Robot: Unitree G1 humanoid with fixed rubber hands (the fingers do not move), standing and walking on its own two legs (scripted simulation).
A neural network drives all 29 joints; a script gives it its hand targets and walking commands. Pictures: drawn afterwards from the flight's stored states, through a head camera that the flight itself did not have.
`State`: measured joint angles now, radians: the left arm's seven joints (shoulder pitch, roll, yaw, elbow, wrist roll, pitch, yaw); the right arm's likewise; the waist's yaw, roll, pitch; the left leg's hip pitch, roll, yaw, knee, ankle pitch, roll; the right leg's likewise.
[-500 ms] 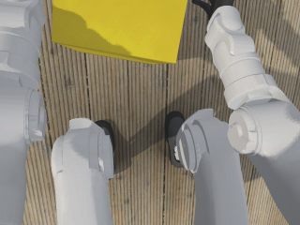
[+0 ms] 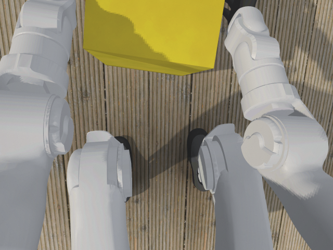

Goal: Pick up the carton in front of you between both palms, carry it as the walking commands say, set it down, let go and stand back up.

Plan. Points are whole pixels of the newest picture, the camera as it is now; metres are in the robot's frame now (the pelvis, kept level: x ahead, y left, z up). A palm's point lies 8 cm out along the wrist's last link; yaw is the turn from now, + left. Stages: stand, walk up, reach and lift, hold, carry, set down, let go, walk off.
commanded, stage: reach and lift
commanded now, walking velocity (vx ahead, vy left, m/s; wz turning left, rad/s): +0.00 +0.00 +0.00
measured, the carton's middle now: (152, 17) +0.54 +0.04 -0.24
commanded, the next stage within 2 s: none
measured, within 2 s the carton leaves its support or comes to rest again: leaves its support in 0.04 s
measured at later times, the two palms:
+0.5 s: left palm out of the picture +0.50 +0.20 +0.01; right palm out of the picture +0.49 -0.10 +0.01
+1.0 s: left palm out of the picture +0.46 +0.20 +0.15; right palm out of the picture +0.48 -0.10 +0.17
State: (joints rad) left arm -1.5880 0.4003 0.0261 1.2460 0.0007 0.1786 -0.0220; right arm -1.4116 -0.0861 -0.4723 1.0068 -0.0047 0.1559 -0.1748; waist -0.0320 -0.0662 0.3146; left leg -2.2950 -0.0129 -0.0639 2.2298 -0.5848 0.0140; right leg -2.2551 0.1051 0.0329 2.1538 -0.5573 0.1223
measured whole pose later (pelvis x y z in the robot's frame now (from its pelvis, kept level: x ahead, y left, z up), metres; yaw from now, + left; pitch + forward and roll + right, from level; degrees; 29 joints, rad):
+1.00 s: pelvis +0.03 -0.02 +0.20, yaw +7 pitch +38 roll -2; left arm -0.85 0.04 0.30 0.71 0.19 0.38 0.02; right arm -0.76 0.14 -0.49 0.56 -0.16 0.33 -0.12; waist -0.03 -0.03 -0.24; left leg -1.71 -0.10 -0.12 1.54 -0.49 -0.05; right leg -1.68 0.11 0.09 1.52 -0.52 0.07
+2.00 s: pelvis +0.10 -0.02 +0.41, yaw +8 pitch -1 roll +0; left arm -0.25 -0.15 0.24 0.40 0.27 0.62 0.03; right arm -0.28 0.16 -0.27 0.42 -0.27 0.58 -0.03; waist 0.00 -0.01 -0.09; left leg -0.21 -0.04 -0.14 0.46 -0.22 -0.02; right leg -0.20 0.05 0.15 0.46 -0.24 0.01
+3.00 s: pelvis +0.11 -0.02 +0.41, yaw +8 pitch -5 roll +0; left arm -0.25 -0.15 0.20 0.27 0.28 0.73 0.02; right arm -0.28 0.16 -0.23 0.29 -0.28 0.69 -0.01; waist 0.00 -0.01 -0.02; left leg -0.08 -0.03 -0.14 0.36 -0.19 -0.02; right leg -0.07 0.04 0.14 0.36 -0.20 0.01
